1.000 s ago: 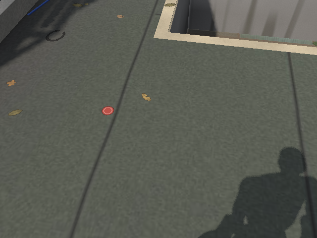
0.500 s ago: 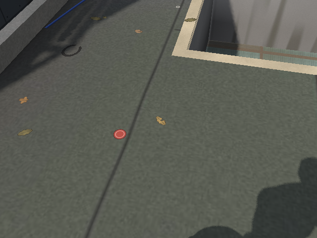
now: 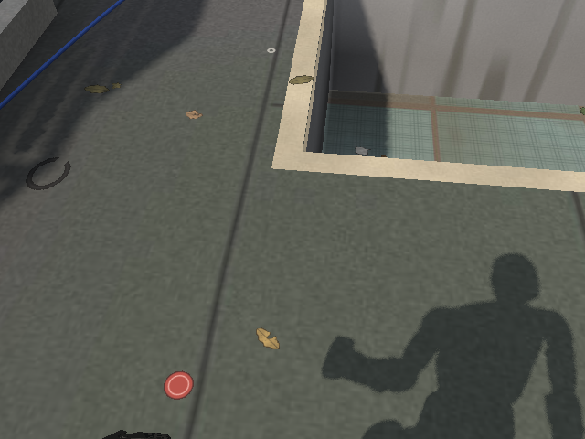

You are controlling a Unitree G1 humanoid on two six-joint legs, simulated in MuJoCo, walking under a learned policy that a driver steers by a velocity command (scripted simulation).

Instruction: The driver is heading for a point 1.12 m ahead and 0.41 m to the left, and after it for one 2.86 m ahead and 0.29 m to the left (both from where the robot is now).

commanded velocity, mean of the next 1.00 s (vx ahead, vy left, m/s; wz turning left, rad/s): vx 1.00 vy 0.00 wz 0.59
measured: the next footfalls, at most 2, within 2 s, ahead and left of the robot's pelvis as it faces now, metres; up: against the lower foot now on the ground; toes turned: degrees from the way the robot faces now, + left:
right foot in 0.14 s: +0.36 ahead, -0.08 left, +0.00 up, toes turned -4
left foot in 0.60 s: +0.78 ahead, +0.08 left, +0.00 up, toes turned +19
